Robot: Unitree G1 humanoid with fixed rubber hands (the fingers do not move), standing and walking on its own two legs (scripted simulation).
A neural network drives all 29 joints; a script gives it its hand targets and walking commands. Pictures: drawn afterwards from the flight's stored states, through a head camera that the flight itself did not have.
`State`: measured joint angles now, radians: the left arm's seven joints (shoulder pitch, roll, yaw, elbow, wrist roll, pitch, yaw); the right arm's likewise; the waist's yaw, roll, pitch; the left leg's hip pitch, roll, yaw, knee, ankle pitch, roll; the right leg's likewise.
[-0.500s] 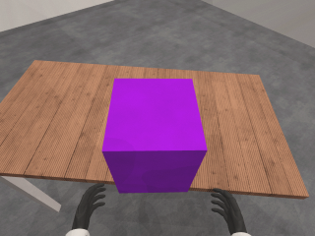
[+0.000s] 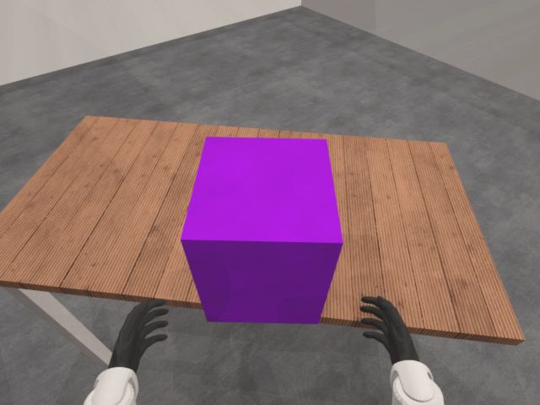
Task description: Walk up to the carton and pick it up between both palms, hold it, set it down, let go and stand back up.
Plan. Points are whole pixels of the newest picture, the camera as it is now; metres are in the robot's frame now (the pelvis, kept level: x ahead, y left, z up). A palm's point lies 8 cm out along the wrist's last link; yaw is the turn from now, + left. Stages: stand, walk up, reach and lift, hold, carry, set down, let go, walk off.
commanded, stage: reach and lift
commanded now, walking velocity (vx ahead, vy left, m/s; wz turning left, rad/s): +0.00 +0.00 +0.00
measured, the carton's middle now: (264, 234) +0.39 +0.03 +0.02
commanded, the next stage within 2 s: none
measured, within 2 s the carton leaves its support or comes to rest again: neither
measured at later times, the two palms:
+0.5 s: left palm (122, 269) +0.30 +0.24 +0.04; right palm (383, 261) +0.31 -0.15 +0.06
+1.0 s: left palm (128, 293) +0.27 +0.23 +0.04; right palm (415, 309) +0.24 -0.18 +0.04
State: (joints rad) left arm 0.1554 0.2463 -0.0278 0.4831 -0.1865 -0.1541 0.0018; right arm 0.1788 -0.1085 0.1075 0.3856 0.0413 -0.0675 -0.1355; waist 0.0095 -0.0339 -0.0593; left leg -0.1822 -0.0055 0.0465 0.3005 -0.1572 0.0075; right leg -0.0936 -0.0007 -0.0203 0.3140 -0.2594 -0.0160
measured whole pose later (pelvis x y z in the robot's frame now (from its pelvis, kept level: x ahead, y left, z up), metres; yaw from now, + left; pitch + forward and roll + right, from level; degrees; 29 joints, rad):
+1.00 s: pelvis -0.06 +0.03 +0.00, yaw -1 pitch +8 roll -1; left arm -0.31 0.24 -0.01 0.43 -0.23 0.36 0.11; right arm -0.26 -0.19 -0.05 0.39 0.21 0.41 -0.14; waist -0.02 -0.04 -0.15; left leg -0.38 -0.01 0.07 0.27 -0.03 0.05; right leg -0.29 0.00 0.00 0.27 -0.11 0.02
